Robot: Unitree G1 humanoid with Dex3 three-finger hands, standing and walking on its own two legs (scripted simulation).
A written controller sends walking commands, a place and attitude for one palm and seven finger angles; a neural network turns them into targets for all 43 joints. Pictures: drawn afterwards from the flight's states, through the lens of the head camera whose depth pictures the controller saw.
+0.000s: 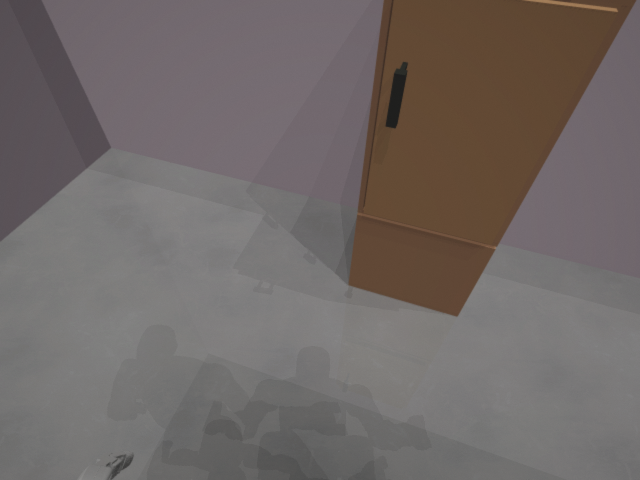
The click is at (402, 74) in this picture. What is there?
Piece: cupboard door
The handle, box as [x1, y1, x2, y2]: [386, 62, 407, 127]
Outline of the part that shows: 407,62 403,62 401,67 399,69 396,68 394,73 386,126 395,127 397,122 407,70 405,69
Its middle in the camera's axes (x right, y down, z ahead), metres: +0.16 -0.31 +0.83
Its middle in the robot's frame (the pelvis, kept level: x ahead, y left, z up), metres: +0.84 -0.12 +0.06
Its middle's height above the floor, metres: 0.83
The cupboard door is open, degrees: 0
